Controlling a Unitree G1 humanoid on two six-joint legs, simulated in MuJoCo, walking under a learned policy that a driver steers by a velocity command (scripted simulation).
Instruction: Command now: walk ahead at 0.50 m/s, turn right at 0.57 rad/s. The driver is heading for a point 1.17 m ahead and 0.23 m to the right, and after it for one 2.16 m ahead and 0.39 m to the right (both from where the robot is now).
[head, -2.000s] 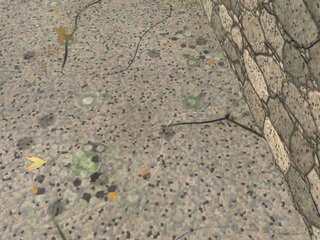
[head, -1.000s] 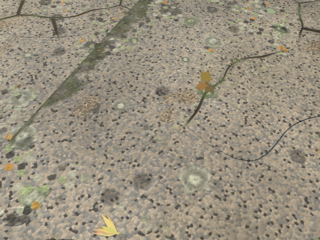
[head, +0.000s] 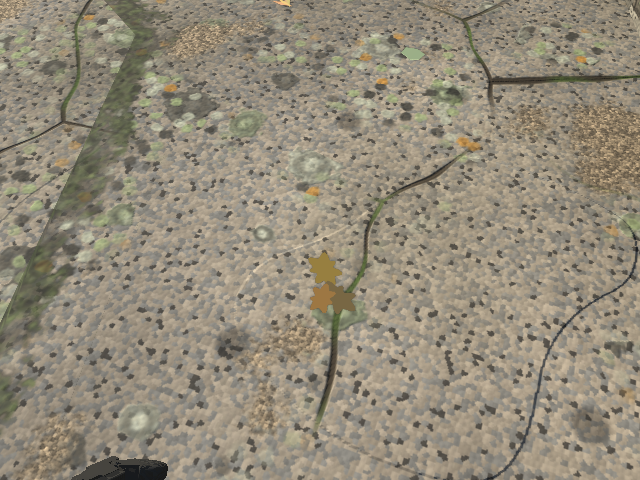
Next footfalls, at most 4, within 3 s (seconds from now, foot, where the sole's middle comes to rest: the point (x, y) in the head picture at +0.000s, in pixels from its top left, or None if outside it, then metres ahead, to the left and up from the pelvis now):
0.04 right None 0.18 -0.08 -0.77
0.58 left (308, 441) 0.52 0.01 -0.77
1.08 right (434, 363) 0.68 -0.28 -0.77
1.64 left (393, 240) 1.03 -0.24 -0.77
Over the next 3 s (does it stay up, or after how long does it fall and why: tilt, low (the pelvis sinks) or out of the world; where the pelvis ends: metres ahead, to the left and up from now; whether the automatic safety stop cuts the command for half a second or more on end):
stays up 1.54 -0.30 0.02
